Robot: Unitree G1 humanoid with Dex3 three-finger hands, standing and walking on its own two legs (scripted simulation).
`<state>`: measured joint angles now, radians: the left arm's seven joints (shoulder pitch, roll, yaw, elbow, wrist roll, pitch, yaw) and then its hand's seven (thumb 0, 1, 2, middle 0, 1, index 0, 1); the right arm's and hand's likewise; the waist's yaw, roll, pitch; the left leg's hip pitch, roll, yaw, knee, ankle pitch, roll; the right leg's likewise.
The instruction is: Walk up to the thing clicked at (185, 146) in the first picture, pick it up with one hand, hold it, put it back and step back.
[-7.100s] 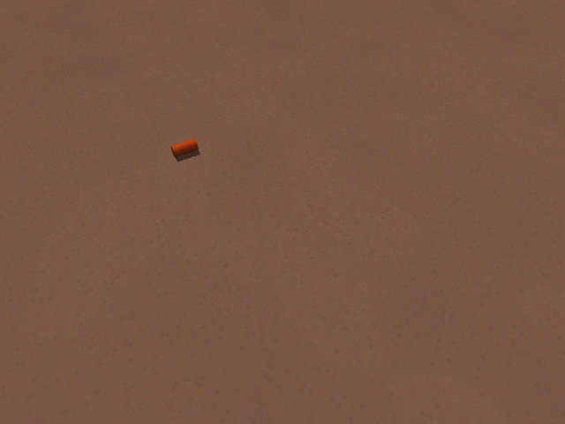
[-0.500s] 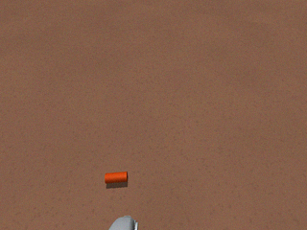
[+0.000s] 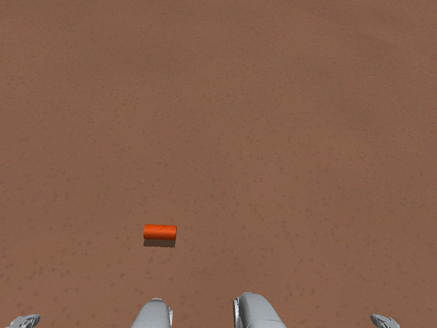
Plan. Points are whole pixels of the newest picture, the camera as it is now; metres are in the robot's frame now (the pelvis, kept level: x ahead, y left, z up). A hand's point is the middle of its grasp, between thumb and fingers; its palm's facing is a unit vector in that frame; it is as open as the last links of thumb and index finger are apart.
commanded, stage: walk up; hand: left
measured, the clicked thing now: (160, 232) +0.53 +0.18 -0.70
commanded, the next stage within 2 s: stand in 1.04 s
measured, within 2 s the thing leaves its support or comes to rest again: neither
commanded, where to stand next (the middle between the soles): +0.10 -0.01 m, yaw +2 degrees
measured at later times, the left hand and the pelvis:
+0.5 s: hand out of the picture +0.01 +0.29 -0.11, palm faces +0.03 -0.85 -0.53, open 7.4 cm; pelvis -0.01 -0.02 +0.01, yaw +2 degrees
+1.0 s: hand out of the picture +0.11 +0.24 -0.17, palm faces -0.06 -0.95 -0.31, open 7.4 cm; pelvis -0.02 -0.03 -0.01, yaw -1 degrees
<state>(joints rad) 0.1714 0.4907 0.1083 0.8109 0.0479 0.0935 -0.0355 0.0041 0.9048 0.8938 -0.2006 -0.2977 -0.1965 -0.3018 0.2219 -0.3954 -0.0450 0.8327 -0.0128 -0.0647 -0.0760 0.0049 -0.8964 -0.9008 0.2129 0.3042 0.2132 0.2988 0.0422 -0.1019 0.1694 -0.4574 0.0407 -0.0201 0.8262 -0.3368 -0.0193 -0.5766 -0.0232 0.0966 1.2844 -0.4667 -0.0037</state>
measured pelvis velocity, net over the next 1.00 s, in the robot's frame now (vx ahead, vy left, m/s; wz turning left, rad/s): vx -0.02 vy -0.03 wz -0.02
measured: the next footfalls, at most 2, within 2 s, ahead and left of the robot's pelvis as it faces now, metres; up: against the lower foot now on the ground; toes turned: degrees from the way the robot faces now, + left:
right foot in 0.16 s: +0.04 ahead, -0.20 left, +0.00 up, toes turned +1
left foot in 0.56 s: +0.08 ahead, +0.13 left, +0.00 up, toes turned +0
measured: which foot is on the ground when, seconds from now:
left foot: down 0.00-0.18, up 0.20-0.54, down 0.56-1.00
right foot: up 0.00-0.14, down 0.16-0.58, up 0.60-1.00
